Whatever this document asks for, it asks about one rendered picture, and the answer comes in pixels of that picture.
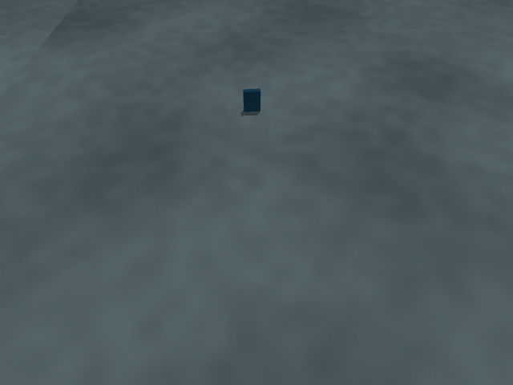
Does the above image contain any carton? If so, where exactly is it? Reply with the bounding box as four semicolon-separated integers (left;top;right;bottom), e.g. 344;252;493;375
243;89;261;112

